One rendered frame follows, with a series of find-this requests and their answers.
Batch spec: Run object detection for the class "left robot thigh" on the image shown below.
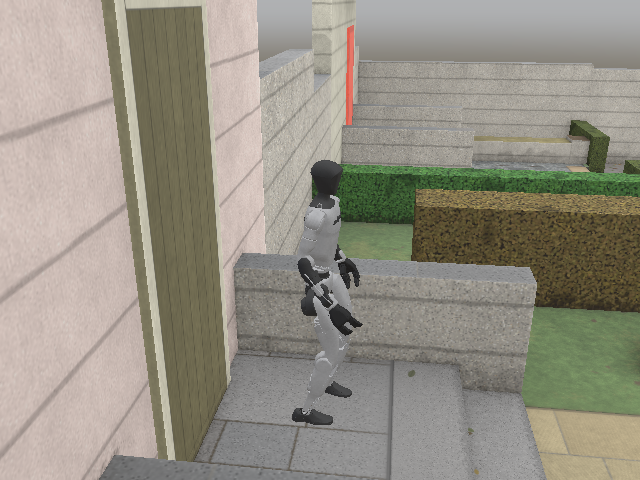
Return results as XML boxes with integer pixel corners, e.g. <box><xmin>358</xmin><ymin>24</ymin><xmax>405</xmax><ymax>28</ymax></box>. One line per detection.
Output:
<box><xmin>330</xmin><ymin>273</ymin><xmax>353</xmax><ymax>348</ymax></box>

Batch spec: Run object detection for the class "right robot hand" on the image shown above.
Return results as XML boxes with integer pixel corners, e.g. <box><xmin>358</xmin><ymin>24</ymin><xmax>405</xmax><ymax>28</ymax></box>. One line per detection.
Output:
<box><xmin>328</xmin><ymin>304</ymin><xmax>363</xmax><ymax>336</ymax></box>

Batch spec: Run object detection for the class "left robot forearm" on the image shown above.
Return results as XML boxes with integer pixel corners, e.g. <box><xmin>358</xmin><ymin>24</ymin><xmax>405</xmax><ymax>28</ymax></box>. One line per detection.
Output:
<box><xmin>334</xmin><ymin>244</ymin><xmax>346</xmax><ymax>263</ymax></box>

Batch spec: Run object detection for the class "humanoid robot head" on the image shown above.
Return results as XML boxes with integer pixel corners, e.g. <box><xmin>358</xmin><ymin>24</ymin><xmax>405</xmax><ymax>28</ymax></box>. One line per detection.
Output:
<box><xmin>309</xmin><ymin>160</ymin><xmax>343</xmax><ymax>209</ymax></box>

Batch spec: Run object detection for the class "robot right upper arm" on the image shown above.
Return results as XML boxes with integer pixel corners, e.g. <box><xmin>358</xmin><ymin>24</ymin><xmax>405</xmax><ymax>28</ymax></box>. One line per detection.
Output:
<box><xmin>296</xmin><ymin>209</ymin><xmax>326</xmax><ymax>268</ymax></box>

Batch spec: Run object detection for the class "right robot forearm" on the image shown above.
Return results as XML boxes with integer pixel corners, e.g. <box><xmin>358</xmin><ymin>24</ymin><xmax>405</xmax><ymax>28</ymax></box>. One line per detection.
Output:
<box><xmin>297</xmin><ymin>258</ymin><xmax>338</xmax><ymax>311</ymax></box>

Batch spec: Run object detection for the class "left robot hand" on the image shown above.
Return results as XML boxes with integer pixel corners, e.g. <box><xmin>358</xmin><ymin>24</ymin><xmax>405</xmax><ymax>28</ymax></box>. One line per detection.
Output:
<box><xmin>338</xmin><ymin>258</ymin><xmax>360</xmax><ymax>289</ymax></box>

